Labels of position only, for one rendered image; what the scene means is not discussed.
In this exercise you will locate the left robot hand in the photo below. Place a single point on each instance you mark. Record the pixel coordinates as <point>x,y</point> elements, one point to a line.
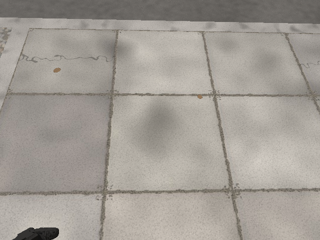
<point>46,233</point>

